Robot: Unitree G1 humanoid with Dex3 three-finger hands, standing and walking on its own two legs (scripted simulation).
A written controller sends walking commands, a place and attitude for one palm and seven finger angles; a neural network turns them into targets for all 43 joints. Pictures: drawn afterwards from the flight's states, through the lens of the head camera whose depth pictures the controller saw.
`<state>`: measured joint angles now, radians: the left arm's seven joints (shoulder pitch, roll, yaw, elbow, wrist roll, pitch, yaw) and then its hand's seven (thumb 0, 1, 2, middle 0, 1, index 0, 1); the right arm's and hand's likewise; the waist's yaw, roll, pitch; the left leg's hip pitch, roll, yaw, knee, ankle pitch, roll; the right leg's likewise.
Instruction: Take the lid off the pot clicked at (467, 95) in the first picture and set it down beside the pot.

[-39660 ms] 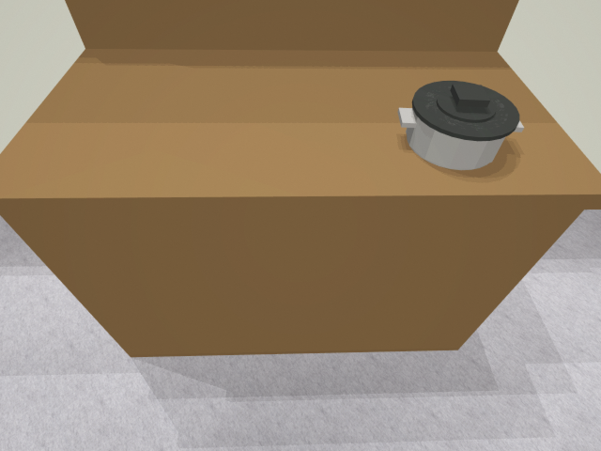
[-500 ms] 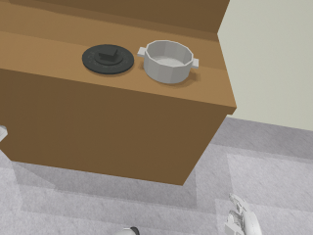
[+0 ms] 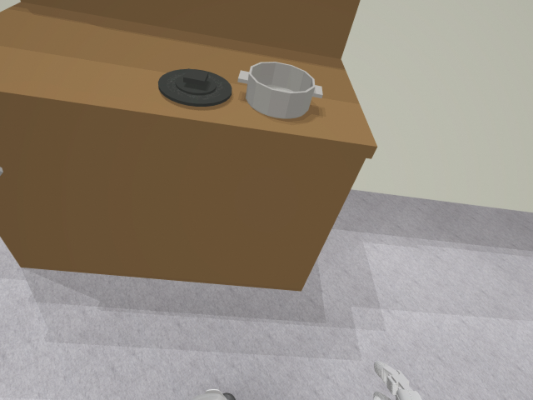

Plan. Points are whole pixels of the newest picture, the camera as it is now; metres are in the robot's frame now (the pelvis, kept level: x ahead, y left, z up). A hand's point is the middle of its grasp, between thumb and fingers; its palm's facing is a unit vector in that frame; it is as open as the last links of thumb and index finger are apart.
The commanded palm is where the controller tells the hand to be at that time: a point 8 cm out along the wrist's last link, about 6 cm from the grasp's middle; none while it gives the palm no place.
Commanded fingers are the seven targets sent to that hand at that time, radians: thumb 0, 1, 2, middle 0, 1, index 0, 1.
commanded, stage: stop stepping back and stand still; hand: left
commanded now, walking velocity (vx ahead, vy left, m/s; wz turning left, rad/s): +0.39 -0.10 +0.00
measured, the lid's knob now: (196, 77) +0.86 +0.17 +0.08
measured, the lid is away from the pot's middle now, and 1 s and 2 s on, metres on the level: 0.23 0.23 0.23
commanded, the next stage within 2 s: let the arm hang, fingers relaxed in 1.54 s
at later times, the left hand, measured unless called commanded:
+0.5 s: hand out of the picture +0.17 +0.31 +0.13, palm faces +0.18 -0.94 -0.29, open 7.4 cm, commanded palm none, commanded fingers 0.00 0.90 0.90 -0.20 -0.30 -0.20 -0.30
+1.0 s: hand out of the picture +0.02 +0.20 -0.18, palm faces +0.00 -0.98 -0.22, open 7.2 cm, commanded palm none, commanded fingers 0.00 0.90 0.90 -0.20 -0.30 -0.20 -0.30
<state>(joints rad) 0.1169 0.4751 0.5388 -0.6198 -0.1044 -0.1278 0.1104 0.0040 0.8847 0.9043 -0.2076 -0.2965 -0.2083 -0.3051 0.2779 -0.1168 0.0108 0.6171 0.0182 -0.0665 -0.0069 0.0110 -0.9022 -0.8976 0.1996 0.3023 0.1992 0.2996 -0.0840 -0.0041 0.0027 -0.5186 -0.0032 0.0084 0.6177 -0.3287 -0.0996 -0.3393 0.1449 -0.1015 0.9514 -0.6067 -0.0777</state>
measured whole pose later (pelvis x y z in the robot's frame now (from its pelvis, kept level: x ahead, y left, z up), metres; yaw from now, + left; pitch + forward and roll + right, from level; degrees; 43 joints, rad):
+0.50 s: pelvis -0.10 +0.10 +0.02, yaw +0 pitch +2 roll -7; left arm 0.23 0.34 0.22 -0.23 0.02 -0.10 0.01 -0.01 0.90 0.91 -0.20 -0.29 -0.20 -0.30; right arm 0.30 -0.14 0.00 0.68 0.00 -0.09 0.00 0.00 -0.90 -0.90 0.21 0.30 0.21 0.30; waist -0.06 0.04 -0.06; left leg -0.33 0.07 -0.06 0.50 -0.21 0.04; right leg -0.69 0.00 0.01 1.37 -0.29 0.04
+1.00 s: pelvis -0.01 +0.02 +0.00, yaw +2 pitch +3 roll -2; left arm 0.26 0.17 0.04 1.02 0.01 0.01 0.03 -0.01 0.93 0.90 -0.20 -0.29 -0.20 -0.30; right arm 0.44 -0.17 -0.05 0.99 -0.02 0.02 -0.03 0.01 -0.91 -0.90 0.20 0.30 0.20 0.30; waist -0.07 0.03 0.03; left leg -0.36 0.03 0.03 0.69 -0.35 0.01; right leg -0.21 0.03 -0.01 0.53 -0.37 -0.01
